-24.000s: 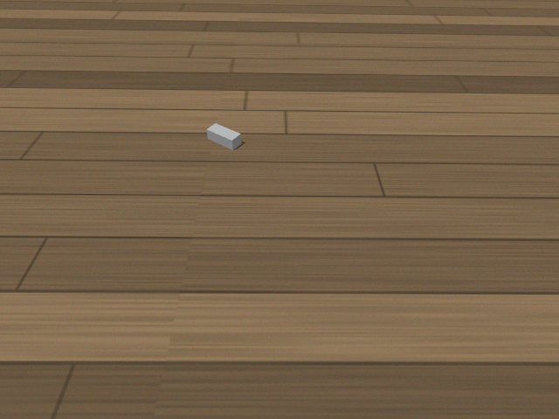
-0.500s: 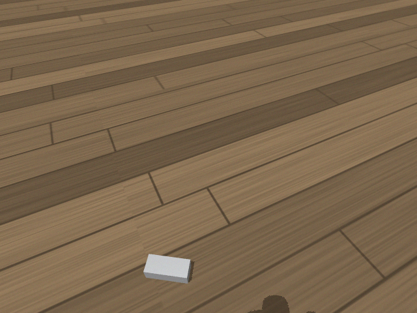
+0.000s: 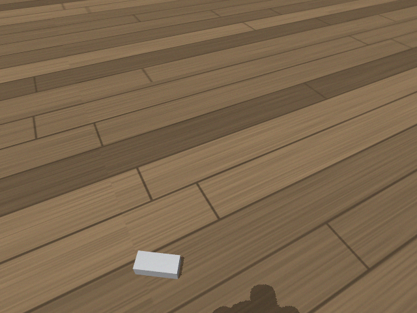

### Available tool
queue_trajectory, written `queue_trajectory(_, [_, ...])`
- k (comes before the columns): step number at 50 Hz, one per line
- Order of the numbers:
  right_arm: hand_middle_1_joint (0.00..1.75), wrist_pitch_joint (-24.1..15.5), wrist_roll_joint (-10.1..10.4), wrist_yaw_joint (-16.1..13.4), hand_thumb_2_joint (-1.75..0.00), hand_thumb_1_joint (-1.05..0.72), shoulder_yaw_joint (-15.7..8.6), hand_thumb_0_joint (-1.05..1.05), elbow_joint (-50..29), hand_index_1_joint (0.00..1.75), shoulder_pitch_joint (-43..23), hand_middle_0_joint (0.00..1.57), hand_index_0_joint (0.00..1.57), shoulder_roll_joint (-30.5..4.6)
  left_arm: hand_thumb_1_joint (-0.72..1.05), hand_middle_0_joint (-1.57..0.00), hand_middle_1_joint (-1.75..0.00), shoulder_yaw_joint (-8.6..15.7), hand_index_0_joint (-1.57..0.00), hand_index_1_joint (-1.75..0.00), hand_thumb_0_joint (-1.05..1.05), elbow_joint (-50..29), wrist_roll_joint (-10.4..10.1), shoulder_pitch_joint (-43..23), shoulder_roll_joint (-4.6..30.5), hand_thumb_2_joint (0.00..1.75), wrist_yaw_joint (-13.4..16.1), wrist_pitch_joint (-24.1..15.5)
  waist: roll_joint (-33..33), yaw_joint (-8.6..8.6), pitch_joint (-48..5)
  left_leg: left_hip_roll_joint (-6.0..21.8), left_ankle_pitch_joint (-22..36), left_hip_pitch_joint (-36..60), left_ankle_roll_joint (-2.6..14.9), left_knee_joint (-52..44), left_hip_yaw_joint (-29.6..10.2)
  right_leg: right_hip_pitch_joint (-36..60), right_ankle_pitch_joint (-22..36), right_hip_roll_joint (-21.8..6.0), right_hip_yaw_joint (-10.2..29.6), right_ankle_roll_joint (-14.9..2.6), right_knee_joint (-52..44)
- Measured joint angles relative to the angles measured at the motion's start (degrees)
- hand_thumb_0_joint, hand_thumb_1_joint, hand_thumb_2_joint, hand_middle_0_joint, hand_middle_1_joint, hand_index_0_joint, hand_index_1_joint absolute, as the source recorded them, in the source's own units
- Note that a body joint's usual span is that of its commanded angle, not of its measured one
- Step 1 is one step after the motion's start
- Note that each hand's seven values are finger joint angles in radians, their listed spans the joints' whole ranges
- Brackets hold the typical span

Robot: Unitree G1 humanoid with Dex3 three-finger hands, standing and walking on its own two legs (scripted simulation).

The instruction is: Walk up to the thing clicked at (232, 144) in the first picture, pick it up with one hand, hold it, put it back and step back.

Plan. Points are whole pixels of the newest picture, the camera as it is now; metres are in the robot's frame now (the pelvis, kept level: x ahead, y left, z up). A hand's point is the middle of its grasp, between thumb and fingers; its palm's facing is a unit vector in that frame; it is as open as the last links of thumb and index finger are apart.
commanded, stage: walk up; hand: left
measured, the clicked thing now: (157, 264) +0.50 +0.21 -0.75
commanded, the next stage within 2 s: none
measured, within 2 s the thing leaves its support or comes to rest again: neither
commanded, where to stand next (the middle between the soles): +0.13 +0.02 m, yaw -6 degrees
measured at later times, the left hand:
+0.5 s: hand out of the picture +0.05 +0.31 -0.17, palm faces -0.03 -0.93 -0.36, open 7.4 cm
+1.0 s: hand out of the picture -0.13 +0.27 -0.14, palm faces -0.06 -0.90 -0.43, open 7.4 cm
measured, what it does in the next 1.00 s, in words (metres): walks backwards: right foot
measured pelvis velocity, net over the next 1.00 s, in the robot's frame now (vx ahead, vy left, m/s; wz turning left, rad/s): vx -0.22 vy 0.00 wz -0.07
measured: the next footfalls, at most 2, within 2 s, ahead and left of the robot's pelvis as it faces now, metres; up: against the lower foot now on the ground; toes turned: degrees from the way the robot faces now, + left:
right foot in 0.76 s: -0.17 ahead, -0.10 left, +0.00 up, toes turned -4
left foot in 1.14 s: -0.27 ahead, +0.12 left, +0.00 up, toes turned +1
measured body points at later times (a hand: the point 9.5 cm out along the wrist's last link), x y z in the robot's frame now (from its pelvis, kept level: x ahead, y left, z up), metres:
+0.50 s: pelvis -0.08 +0.05 -0.01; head -0.01 +0.07 +0.43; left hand +0.06 +0.36 -0.15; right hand -0.02 -0.27 -0.12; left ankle -0.05 +0.14 -0.75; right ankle -0.11 -0.11 -0.66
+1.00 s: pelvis -0.22 +0.00 -0.01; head -0.18 -0.02 +0.43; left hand -0.12 +0.32 -0.11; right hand -0.14 -0.32 -0.14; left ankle -0.24 +0.15 -0.67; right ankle -0.21 -0.10 -0.75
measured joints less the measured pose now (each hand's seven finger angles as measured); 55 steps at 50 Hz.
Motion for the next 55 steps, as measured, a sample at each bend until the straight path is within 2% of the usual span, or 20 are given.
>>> queue_trajectory(8, [0.30, 1.4, 0.5, -0.7, -0.90, -0.90, -0.6, 0.00, -3.5, 0.30, -5.1, 0.21, 0.21, -1.2, 0.90, -0.20, -0.30, 2.5, -0.21, -0.30, 0.01, -5.4, -0.8, -3.0, 0.7, 0.89, 0.8, 1.7, 0.7, 0.76, 5.4, 0.2, -2.3, -7.3, 0.68, 8.8, -0.2, -6.0, -0.7, 0.2, 0.1, -0.06, 5.9])
queue_trajectory(10, [0.30, 1.7, 0.5, -0.8, -0.90, -0.90, -0.9, 0.00, -4.7, 0.30, -5.8, 0.21, 0.21, -1.9, 0.90, -0.20, -0.30, 2.6, -0.21, -0.30, 0.01, -6.5, -0.6, -3.5, 0.8, 0.89, 0.8, 2.3, 1.1, 0.80, 6.3, 0.0, -3.1, -9.5, 1.47, 12.0, -0.3, -7.6, -0.9, 0.1, 0.1, 0.16, 7.6])
queue_trajectory(13, [0.30, 2.2, 0.2, -0.8, -0.90, -0.90, -1.4, 0.00, -6.5, 0.30, -5.6, 0.21, 0.21, -2.8, 0.90, -0.20, -0.30, 2.7, -0.21, -0.30, 0.01, -8.2, 0.1, -3.8, 0.9, 0.89, 0.8, 3.2, 0.9, 0.92, 6.7, -1.6, -8.9, -11.1, 2.88, 18.1, -0.3, -10.2, -1.6, -0.7, 0.9, 0.82, 10.8])
queue_trajectory(15, [0.30, 2.2, 0.2, -0.6, -0.90, -0.90, -1.7, 0.00, -7.4, 0.30, -4.5, 0.21, 0.21, -3.1, 0.90, -0.20, -0.31, 2.7, -0.21, -0.30, 0.01, -9.2, 0.4, -3.9, 1.3, 0.89, 0.8, 3.9, 0.5, 0.48, 5.9, -2.2, -9.1, -10.4, 3.67, 18.8, 0.1, -12.3, -2.3, -1.3, 1.0, 1.43, 13.1])
queue_trajectory(17, [0.30, 2.1, -0.2, -0.6, -0.90, -0.90, -1.9, 0.00, -7.8, 0.30, -3.7, 0.20, 0.21, -2.3, 0.90, -0.20, -0.30, 3.0, -0.21, -0.30, 0.01, -10.2, 0.3, -4.7, 2.1, 0.89, 1.1, 4.3, -1.3, 0.54, 6.3, -3.3, -9.8, -10.7, 3.91, 19.0, 0.9, -14.5, -4.4, -1.6, 2.6, 0.25, 17.0])
queue_trajectory(19, [0.30, 2.2, -0.8, -0.4, -0.90, -0.90, -1.8, 0.00, -8.2, 0.30, -3.0, 0.21, 0.21, -1.4, 0.90, -0.20, -0.30, 3.4, -0.21, -0.30, 0.01, -11.3, 0.4, -4.9, 2.5, 0.89, 1.8, 4.5, -1.7, 0.73, 7.1, -2.8, -9.0, -10.9, 4.33, 19.1, 1.1, -16.6, -14.1, 1.8, 5.5, -0.88, 25.8])
queue_trajectory(21, [0.30, 2.3, -1.3, -0.4, -0.90, -0.90, -1.7, 0.00, -8.8, 0.30, -2.1, 0.21, 0.21, -0.5, 0.90, -0.20, -0.30, 3.6, -0.21, -0.30, 0.01, -12.0, 0.5, -4.4, 2.6, 0.89, 2.3, 4.8, -1.4, 0.24, 7.1, -1.9, -7.5, -11.0, 4.49, 17.4, 0.5, -18.3, -19.4, 5.5, 6.6, -1.55, 35.4])
queue_trajectory(23, [0.30, 2.3, -1.7, -0.8, -0.90, -0.90, -1.6, 0.00, -9.4, 0.30, -1.5, 0.21, 0.21, 0.1, 0.90, -0.20, -0.30, 3.7, -0.20, -0.30, 0.01, -12.7, 0.3, -3.6, 2.8, 0.89, 2.3, 4.9, -1.4, 0.22, 6.8, -1.5, -5.4, -11.1, 4.55, 15.0, 0.5, -19.1, -19.8, 7.4, 7.1, -1.68, 42.6])
queue_trajectory(26, [0.30, 2.2, -1.4, -1.3, -0.90, -0.90, -1.7, 0.00, -10.9, 0.30, -1.7, 0.21, 0.21, 0.4, 0.90, -0.20, -0.30, 4.1, -0.20, -0.30, 0.01, -13.9, 0.4, -1.6, 2.8, 0.89, 2.1, 4.7, -1.6, 0.86, 6.8, -1.0, -3.3, -11.7, 4.63, 12.9, 1.4, -18.1, -18.5, 7.9, 7.7, -0.75, 47.7])
queue_trajectory(29, [0.30, 1.8, -0.9, -1.8, -0.90, -0.90, -1.9, 0.00, -12.8, 0.30, -2.6, 0.21, 0.21, 0.6, 0.90, -0.20, -0.30, 4.4, -0.20, -0.30, 0.01, -14.1, 0.7, 0.7, 3.0, 0.89, 2.0, 4.9, -2.2, 1.23, 7.3, -0.7, -2.1, -12.7, 4.60, 12.6, 2.7, -15.0, -17.8, 6.7, 8.3, 0.66, 45.7])
queue_trajectory(34, [0.30, 1.5, -0.8, -1.9, -0.90, -0.90, -1.9, 0.00, -15.8, 0.30, -4.6, 0.21, 0.21, 0.2, 0.90, -0.20, -0.30, 4.4, -0.20, -0.30, 0.01, -13.8, 0.8, 3.1, 2.8, 0.89, 1.8, 5.1, -2.0, 1.62, 8.6, 0.5, -1.0, -15.1, 4.16, 14.9, 4.5, -8.8, -19.4, 3.1, 5.9, 1.69, 32.8])
queue_trajectory(38, [0.30, 2.3, -0.9, -1.4, -0.90, -0.90, -2.0, 0.00, -16.9, 0.30, -5.9, 0.21, 0.21, -1.0, 0.90, -0.20, -0.30, 4.3, -0.20, -0.30, 0.01, -13.6, 1.0, 4.1, 2.2, 0.89, 1.0, 4.6, -0.7, 2.14, 8.3, 1.8, -0.2, -17.9, 3.01, 17.7, 5.4, -4.0, -15.6, 1.1, 2.2, 0.29, 20.1])
queue_trajectory(40, [0.30, 3.0, -0.6, -1.3, -0.90, -0.90, -2.4, 0.00, -16.5, 0.30, -6.2, 0.21, 0.21, -2.4, 0.90, -0.20, -0.30, 4.4, -0.20, -0.30, 0.01, -13.1, 1.3, 4.2, 0.6, 0.89, 0.7, 4.3, 3.0, 1.67, 8.5, 3.7, 0.5, -18.9, 2.24, 19.0, 3.4, -2.8, -14.9, 3.0, 0.1, -0.73, 17.7])
queue_trajectory(41, [0.30, 3.3, -0.4, -1.3, -0.90, -0.90, -2.5, 0.00, -16.3, 0.30, -5.8, 0.21, 0.21, -2.8, 0.90, -0.20, -0.30, 4.3, -0.21, -0.30, 0.01, -13.4, 1.6, 4.8, -0.1, 0.89, 0.3, 4.2, 4.2, 1.32, 7.9, 3.3, -1.6, -19.5, 2.17, 19.7, 1.7, -2.9, -14.2, 3.4, -0.8, -1.13, 17.5])
queue_trajectory(42, [0.30, 3.7, -0.2, -1.6, -0.90, -0.90, -2.7, 0.00, -15.9, 0.30, -5.1, 0.21, 0.21, -2.6, 0.90, -0.20, -0.30, 4.1, -0.21, -0.30, 0.01, -13.9, 1.8, 5.6, -0.3, 0.89, 0.0, 4.2, 3.9, 1.60, 6.9, 1.4, -7.7, -20.6, 1.93, 22.5, -0.1, -3.6, -13.9, 2.9, -0.7, -1.53, 18.0])
queue_trajectory(44, [0.30, 4.2, 0.0, -1.8, -0.90, -0.90, -2.6, 0.00, -15.3, 0.30, -3.8, 0.21, 0.21, -2.1, 0.90, -0.20, -0.30, 4.0, -0.21, -0.30, 0.01, -14.5, 2.1, 7.1, -0.1, 0.89, -0.1, 4.4, 1.6, 3.24, 5.2, -3.1, -15.6, -22.3, 1.63, 32.3, -2.3, -4.9, -12.7, 1.0, 1.0, -2.14, 18.0])
queue_trajectory(46, [0.30, 4.0, 0.5, -1.7, -0.90, -0.90, -2.2, 0.00, -15.1, 0.30, -2.4, 0.21, 0.21, -2.3, 0.90, -0.20, -0.31, 4.0, -0.21, -0.30, 0.01, -14.8, 2.2, 7.7, -0.3, 0.89, 0.2, 4.7, 0.8, 3.56, 4.0, -6.4, -16.2, -22.7, 1.73, 40.0, -4.9, -5.4, -10.5, -0.2, 1.6, -2.11, 15.7])
queue_trajectory(49, [0.30, 3.1, 0.6, -2.2, -0.90, -0.90, -2.0, 0.00, -15.4, 0.30, 0.0, 0.21, 0.21, -3.1, 0.90, -0.21, -0.31, 4.4, -0.21, -0.30, 0.01, -15.9, 2.3, 6.6, -0.5, 0.89, 0.7, 5.1, 1.3, 2.60, 3.1, -8.0, -15.4, -21.2, 1.07, 45.1, -7.2, -7.1, -7.8, -0.6, 0.1, -2.08, 13.3])
queue_trajectory(52, [0.30, 2.5, 0.4, -2.8, -0.90, -0.90, -1.8, 0.00, -15.1, 0.30, 1.9, 0.21, 0.21, -3.3, 0.90, -0.20, -0.31, 4.8, -0.21, -0.30, 0.01, -18.5, 2.6, 4.4, -0.2, 0.89, 1.2, 4.7, 1.5, 1.93, 3.9, -6.5, -17.1, -16.5, 0.27, 39.6, -6.0, -9.2, -6.5, -0.6, -2.0, -2.37, 13.6])
queue_trajectory(55, [0.30, 2.1, -0.2, -2.7, -0.90, -0.90, -1.7, 0.00, -14.5, 0.30, 3.4, 0.21, 0.21, -2.7, 0.90, -0.20, -0.31, 4.8, -0.21, -0.30, 0.01, -20.7, 2.5, 1.7, 0.3, 0.89, 1.4, 4.2, 1.0, 1.17, 5.1, -4.1, -16.7, -10.5, 0.51, 26.7, -3.0, -11.4, -6.3, -1.3, -4.6, -2.42, 15.8])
